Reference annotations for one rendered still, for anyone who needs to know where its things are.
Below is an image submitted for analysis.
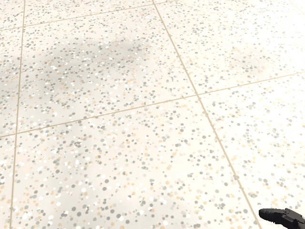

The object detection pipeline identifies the right robot hand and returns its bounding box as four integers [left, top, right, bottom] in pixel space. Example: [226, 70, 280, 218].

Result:
[258, 208, 305, 229]

